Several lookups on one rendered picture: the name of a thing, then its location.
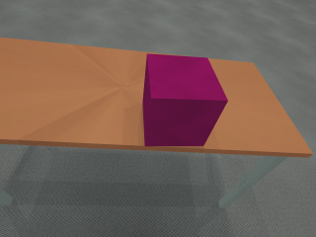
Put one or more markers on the table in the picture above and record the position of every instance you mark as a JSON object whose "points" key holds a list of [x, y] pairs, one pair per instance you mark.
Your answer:
{"points": [[71, 95]]}

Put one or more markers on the carton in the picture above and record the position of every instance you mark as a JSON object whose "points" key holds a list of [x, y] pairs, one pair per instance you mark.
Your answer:
{"points": [[182, 100]]}

